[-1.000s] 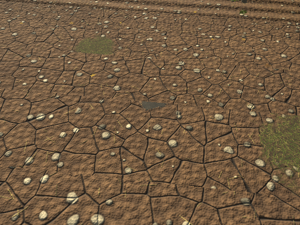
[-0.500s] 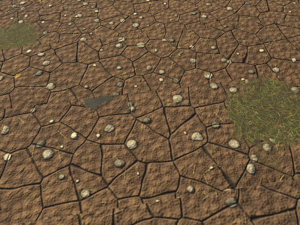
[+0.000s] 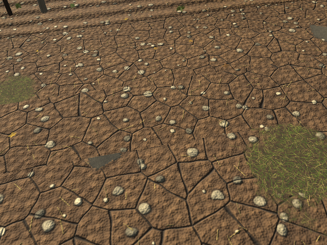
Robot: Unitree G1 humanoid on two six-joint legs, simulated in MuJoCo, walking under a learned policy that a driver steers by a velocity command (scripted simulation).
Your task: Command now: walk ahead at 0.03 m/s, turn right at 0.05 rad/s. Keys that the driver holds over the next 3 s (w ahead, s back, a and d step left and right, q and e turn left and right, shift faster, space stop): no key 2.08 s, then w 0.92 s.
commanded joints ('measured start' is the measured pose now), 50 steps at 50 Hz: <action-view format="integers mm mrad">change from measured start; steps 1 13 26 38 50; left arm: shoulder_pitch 8 16 16 63 126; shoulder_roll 109 97 93 76 55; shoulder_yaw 23 17 9 -3 -16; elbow -28 53 139 198 223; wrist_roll -10 -18 -16 -13 -12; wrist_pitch -24 -15 -20 -24 -26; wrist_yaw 9 12 15 17 18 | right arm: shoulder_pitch -11 23 21 35 55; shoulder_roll -92 -115 -121 -119 -109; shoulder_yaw -30 -37 -35 -23 -6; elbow -59 13 110 216 295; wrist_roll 6 15 17 19 21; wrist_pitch -16 3 17 17 18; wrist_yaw -5 -23 -39 -41 -41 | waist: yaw -1 10 9 10 10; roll -32 -17 -27 -20 -16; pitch -23 -23 12 43 57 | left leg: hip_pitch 192 214 240 237 225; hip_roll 31 28 24 20 16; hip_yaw -37 -29 -21 -17 -17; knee -27 -16 -45 -73 -84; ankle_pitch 181 254 220 170 148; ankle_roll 37 26 15 8 12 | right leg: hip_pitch -138 -69 -70 -76 -81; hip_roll -49 -40 -38 -29 -20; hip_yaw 65 42 32 17 0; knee -162 -138 -190 -228 -235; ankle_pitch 83 272 240 163 145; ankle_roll -18 -18 -20 -18 -16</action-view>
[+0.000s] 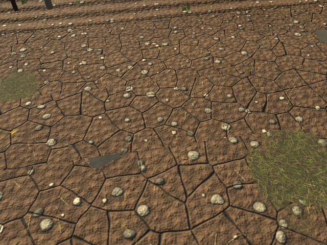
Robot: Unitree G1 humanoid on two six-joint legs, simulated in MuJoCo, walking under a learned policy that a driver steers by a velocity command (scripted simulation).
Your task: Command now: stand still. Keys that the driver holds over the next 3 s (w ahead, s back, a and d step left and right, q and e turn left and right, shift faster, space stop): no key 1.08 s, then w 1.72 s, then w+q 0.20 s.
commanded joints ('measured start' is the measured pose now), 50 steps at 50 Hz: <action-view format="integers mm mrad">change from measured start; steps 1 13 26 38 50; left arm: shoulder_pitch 85 142 190 219 240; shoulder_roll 84 69 58 51 46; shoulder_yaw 10 2 -3 -6 -7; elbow -7 -1 -4 -9 -11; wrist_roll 0 -1 -2 -3 -3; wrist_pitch -4 -7 -11 -16 -18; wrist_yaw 3 5 7 7 7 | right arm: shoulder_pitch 26 39 51 62 73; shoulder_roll -96 -84 -74 -67 -62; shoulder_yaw -13 0 9 16 19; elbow -16 28 53 66 71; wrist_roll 0 1 2 3 3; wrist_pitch -7 -4 -2 -1 -1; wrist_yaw -2 -2 -2 -4 -4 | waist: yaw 0 -1 -3 -3 -3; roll -5 -4 -5 -6 -6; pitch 25 33 39 42 45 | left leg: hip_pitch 140 131 124 120 117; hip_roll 1 -3 -6 -7 -8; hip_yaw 9 7 5 3 3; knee -39 -42 -41 -40 -37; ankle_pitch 157 147 145 147 152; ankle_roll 31 35 36 38 37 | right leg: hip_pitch -196 -203 -208 -210 -211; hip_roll -32 -29 -28 -30 -31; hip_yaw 26 15 9 5 4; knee -135 -135 -134 -135 -135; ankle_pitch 128 121 119 124 132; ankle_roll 4 6 6 5 3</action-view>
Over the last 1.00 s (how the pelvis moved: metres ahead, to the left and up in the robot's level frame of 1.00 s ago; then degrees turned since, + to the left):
0.02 -0.01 0.01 1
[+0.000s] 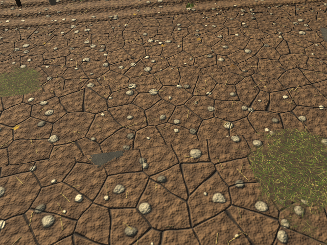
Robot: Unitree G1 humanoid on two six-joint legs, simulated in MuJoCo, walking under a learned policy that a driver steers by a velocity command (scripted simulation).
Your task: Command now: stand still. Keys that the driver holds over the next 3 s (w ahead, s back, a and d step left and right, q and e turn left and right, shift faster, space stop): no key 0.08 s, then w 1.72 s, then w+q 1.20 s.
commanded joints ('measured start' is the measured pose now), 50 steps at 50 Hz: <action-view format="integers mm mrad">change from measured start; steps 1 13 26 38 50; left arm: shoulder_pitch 128 103 -121 -357 9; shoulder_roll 74 179 152 172 260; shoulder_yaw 11 60 79 97 113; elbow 3 -64 -195 -290 -204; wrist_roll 0 -21 -27 -18 -69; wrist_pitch -2 -36 -74 -103 -123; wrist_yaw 2 6 -20 -94 -131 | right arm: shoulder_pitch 55 -72 214 257 85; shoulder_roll -89 -85 -110 -148 -300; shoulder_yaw -13 -18 -24 -33 -69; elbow -15 -107 -42 -57 -124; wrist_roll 0 23 -6 -16 -1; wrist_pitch -4 -102 -139 -118 -121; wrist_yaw -3 38 56 48 7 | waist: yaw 0 42 -12 -7 199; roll -5 -150 78 46 113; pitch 51 213 52 66 -172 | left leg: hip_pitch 138 -313 263 317 156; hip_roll -2 53 169 236 110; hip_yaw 15 67 -72 2 22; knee -42 272 -374 -151 380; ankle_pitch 151 -294 270 538 287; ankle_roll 35 111 198 248 105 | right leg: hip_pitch -200 -69 -526 -540 218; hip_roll -26 -322 -139 -94 -96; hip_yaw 23 365 30 -52 -4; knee -132 -280 465 381 76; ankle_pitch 135 -180 229 274 903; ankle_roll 2 -207 -50 -88 9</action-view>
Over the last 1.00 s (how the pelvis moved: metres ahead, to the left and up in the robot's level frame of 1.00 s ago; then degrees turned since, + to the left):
0.00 0.00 0.00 1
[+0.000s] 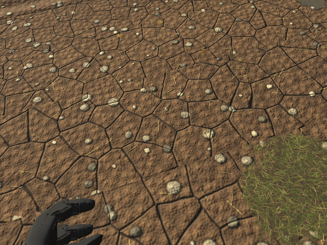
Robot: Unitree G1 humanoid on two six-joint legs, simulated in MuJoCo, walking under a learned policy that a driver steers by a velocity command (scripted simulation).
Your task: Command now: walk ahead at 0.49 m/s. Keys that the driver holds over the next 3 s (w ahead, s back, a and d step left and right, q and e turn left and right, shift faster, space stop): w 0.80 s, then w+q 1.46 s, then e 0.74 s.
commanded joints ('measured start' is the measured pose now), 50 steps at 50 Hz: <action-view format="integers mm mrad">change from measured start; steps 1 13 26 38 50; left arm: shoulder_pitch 661 341 494 299 89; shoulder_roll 227 60 122 70 77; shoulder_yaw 85 -5 30 58 59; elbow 185 222 282 161 93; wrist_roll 32 85 55 52 46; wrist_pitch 62 39 120 114 55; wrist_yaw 51 111 142 160 88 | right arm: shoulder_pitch -290 -362 -393 -360 -195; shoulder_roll -235 -61 -136 -154 -127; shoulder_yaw -49 -38 -83 -81 -72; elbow -99 -267 -319 -224 -170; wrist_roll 20 16 9 -8 -1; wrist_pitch -14 10 -15 -31 3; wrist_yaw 15 15 103 58 43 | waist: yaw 440 114 35 171 139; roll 60 -101 -36 66 108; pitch -248 -21 -175 -65 -56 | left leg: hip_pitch -439 -869 -390 -442 -323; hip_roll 2 86 -82 143 159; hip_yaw -4 -89 45 -212 -223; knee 587 444 -97 -567 -328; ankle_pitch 900 745 881 686 867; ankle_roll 38 68 231 290 311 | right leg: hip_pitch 877 218 557 -6 7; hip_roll -13 -135 -81 -61 -3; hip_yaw -31 140 6 84 36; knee -140 -283 113 323 215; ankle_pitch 278 -30 257 -492 -445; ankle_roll -19 -211 -122 -34 -12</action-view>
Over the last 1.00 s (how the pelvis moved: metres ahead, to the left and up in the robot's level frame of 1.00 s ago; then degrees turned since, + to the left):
0.41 -0.06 -0.11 0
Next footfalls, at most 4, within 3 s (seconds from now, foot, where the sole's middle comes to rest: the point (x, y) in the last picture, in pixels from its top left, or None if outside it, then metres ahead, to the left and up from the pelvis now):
0.04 right None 0.19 -0.14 -0.83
0.52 left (150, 220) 0.53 0.03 -0.83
1.06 right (203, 175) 0.69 -0.24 -0.83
1.58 left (134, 147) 0.99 0.06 -1.00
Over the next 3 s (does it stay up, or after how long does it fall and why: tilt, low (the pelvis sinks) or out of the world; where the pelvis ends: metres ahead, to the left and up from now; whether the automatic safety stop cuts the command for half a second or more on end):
stays up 1.26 0.13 -0.23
